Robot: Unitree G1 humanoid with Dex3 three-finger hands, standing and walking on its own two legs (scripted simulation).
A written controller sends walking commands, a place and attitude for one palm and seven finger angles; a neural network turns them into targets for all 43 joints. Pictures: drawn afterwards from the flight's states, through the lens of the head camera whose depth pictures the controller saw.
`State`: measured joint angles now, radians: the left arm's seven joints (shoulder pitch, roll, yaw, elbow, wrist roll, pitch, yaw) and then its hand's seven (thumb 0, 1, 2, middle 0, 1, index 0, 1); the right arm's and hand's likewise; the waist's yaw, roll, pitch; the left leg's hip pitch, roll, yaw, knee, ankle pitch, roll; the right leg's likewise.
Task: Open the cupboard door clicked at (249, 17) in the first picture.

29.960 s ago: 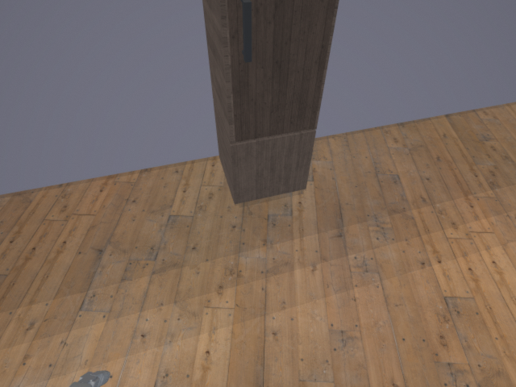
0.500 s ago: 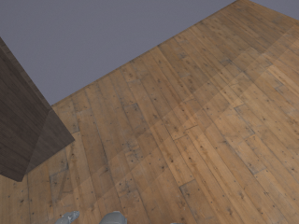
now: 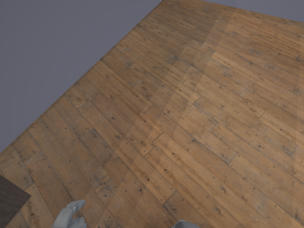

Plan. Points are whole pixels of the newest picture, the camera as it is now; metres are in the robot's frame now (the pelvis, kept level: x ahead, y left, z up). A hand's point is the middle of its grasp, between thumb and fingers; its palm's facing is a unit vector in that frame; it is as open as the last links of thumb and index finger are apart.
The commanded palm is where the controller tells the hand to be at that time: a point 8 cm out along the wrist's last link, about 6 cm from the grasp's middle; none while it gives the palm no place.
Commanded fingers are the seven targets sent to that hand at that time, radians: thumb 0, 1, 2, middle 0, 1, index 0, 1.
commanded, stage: walk to a spot facing it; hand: left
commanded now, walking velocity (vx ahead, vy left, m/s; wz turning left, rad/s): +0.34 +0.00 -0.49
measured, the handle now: out of the picture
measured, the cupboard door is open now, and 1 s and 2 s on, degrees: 47 47 47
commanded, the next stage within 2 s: turn to face it in 1.00 s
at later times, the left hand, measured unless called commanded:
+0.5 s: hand (95, 177) +0.29 +0.20 -0.16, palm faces -0.18 -0.97 -0.16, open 7.3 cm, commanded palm none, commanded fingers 0.00 0.90 0.90 -0.20 -0.30 -0.20 -0.30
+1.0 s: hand (146, 109) +0.56 +0.03 -0.14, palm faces -0.38 -0.90 -0.21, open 7.1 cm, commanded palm none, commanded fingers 0.00 0.90 0.90 -0.20 -0.30 -0.20 -0.30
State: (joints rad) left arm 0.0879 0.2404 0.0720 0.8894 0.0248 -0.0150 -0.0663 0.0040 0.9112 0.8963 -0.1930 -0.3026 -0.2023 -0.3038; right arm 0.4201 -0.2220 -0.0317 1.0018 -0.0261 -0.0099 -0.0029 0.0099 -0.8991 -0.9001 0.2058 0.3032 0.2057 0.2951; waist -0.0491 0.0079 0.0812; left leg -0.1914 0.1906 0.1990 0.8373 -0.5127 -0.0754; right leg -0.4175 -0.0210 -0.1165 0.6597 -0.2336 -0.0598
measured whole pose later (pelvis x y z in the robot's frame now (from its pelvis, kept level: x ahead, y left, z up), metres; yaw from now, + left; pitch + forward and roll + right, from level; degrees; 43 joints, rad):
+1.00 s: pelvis +0.42 -0.12 +0.03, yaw -24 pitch +2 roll +1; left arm 0.23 0.19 0.06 1.02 0.01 -0.07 0.00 -0.01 0.95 0.90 -0.20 -0.30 -0.21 -0.30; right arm 0.25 -0.18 -0.05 1.02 -0.03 -0.02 0.01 0.01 -0.91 -0.90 0.20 0.30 0.20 0.29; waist -0.04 -0.01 0.04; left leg -0.54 0.14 0.08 0.95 -0.28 -0.06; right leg -0.18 0.03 -0.08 0.40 -0.24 -0.07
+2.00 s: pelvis +0.63 -0.20 +0.00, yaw +4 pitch +1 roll +1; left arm 0.24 0.24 0.06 0.93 0.02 0.04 0.01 0.00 0.91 0.90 -0.20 -0.30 -0.21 -0.30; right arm 0.11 -0.25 -0.06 0.89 -0.02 0.02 0.02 0.01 -0.90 -0.90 0.20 0.30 0.20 0.29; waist 0.00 -0.06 0.09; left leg -0.38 0.01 0.09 0.66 -0.27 0.02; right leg -0.36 -0.14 -0.12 0.97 -0.56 0.07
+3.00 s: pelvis +0.68 -0.26 +0.01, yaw +40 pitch +2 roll +0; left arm 0.16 0.25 0.06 0.86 0.01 0.02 0.00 0.00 0.91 0.90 -0.19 -0.30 -0.20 -0.30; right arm 0.20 -0.23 -0.07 0.92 -0.02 0.05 0.01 0.01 -0.90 -0.90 0.21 0.30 0.21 0.30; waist -0.02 0.01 0.06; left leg -0.35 -0.03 -0.10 0.56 -0.25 -0.02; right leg -0.31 -0.04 -0.02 0.57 -0.33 0.07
